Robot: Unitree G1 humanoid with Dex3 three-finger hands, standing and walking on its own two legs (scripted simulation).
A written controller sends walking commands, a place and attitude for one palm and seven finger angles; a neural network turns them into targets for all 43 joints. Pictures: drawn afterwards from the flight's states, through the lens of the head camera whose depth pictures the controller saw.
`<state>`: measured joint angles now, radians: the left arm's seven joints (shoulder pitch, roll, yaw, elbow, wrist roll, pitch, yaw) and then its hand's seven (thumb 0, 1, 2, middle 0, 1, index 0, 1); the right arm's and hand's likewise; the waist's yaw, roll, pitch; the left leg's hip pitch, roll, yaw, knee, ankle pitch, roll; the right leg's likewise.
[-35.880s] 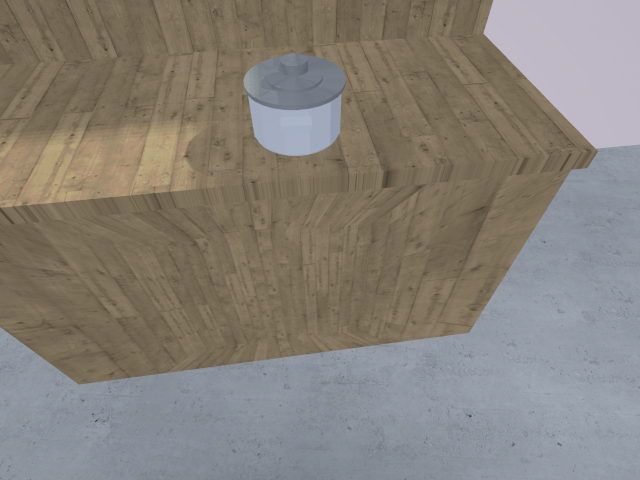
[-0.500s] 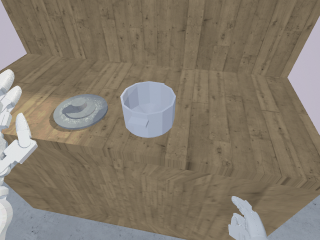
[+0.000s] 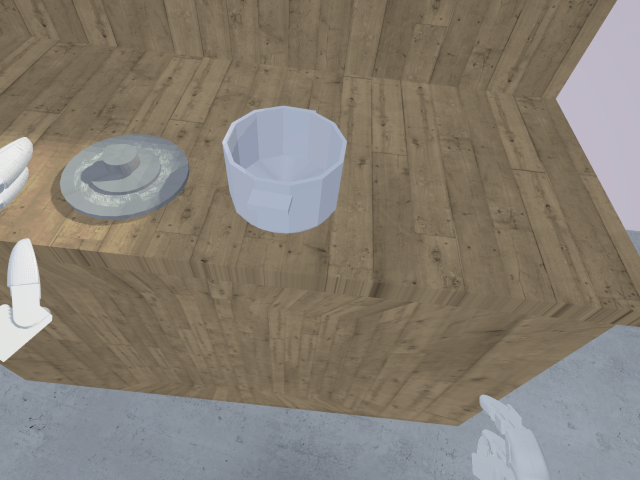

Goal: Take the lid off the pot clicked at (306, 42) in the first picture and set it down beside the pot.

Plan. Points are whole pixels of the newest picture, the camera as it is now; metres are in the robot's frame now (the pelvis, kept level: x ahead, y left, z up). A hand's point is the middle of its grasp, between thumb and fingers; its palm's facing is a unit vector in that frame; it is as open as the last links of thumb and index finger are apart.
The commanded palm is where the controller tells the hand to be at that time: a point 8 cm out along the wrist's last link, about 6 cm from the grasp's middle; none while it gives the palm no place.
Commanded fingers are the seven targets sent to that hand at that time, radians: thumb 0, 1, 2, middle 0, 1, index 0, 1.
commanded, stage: step back with the hand held close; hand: left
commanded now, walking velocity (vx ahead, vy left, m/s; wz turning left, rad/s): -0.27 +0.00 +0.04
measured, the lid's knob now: (121, 159) +0.51 +0.33 +0.07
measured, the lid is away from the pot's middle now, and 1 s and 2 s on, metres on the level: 0.24 0.24 0.24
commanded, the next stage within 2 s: stop stepping back and stand still in 0.92 s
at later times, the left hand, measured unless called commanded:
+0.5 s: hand out of the picture +0.11 +0.21 +0.23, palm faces +0.35 -0.76 -0.54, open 7.5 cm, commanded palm +0.05 +0.27 +0.25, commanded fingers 0.00 0.90 0.90 -0.20 -0.30 -0.20 -0.30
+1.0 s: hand out of the picture +0.02 +0.22 +0.24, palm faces +0.24 -0.81 -0.53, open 7.5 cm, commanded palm none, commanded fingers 0.00 0.90 0.90 -0.20 -0.30 -0.20 -0.30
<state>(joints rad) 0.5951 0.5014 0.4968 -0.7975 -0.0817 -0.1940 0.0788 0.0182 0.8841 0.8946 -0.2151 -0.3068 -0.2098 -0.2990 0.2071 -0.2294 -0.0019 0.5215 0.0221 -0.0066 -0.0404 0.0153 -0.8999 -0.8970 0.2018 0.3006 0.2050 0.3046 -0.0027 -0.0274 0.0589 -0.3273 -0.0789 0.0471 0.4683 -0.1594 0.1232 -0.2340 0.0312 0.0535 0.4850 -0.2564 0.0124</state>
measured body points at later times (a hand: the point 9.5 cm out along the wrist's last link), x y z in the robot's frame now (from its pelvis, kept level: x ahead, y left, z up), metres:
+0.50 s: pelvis -0.08 -0.01 -0.01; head -0.05 +0.02 +0.44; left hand +0.08 +0.25 +0.26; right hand +0.09 -0.25 -0.07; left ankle +0.05 +0.04 -0.73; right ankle -0.08 -0.14 -0.74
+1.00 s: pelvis -0.19 +0.02 +0.00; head -0.12 +0.06 +0.45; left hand +0.00 +0.26 +0.27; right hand -0.03 -0.20 -0.07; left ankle -0.07 +0.08 -0.74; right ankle -0.28 -0.14 -0.71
